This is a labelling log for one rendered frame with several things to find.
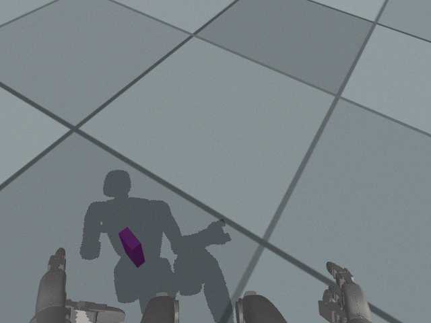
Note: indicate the left robot hand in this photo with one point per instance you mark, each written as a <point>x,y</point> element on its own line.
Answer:
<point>51,292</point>

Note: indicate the left robot arm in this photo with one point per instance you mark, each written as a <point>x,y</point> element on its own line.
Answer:
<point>55,314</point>

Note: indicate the right robot hand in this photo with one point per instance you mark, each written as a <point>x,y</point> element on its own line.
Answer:
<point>350,301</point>

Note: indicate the carton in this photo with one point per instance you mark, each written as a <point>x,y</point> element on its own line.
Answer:
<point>132,247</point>

